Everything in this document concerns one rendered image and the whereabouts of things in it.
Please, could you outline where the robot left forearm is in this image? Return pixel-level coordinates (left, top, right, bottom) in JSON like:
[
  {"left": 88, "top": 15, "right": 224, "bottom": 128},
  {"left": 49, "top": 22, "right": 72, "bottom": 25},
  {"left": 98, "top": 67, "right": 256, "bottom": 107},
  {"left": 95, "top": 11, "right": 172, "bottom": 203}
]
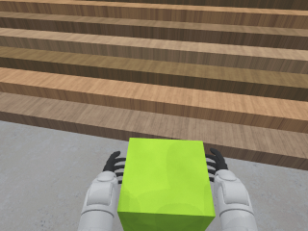
[{"left": 77, "top": 170, "right": 118, "bottom": 231}]

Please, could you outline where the left robot hand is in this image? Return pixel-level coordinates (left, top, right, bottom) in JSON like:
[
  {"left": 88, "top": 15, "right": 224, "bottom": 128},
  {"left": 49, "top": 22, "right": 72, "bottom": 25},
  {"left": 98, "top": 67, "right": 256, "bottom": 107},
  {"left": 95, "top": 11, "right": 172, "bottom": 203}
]
[{"left": 102, "top": 151, "right": 126, "bottom": 184}]

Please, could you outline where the robot right forearm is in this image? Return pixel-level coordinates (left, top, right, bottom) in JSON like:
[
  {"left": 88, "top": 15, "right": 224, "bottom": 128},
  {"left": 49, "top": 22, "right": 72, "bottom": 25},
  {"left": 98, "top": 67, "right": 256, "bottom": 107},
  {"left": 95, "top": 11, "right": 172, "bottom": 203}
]
[{"left": 214, "top": 169, "right": 258, "bottom": 231}]

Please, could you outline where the right robot hand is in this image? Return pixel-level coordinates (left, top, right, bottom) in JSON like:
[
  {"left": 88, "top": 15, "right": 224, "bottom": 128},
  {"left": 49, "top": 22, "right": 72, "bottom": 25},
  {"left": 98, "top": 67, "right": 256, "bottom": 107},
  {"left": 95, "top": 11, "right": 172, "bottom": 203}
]
[{"left": 205, "top": 147, "right": 229, "bottom": 182}]

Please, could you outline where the carton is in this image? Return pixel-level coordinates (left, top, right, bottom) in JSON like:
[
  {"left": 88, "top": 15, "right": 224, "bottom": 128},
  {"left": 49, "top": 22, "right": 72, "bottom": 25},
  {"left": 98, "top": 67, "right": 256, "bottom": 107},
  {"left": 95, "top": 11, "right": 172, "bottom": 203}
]
[{"left": 117, "top": 138, "right": 216, "bottom": 231}]

